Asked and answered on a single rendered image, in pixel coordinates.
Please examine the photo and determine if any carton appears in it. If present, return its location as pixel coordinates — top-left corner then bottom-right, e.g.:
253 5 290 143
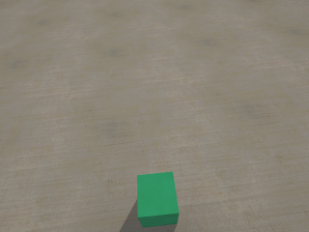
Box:
137 171 180 228

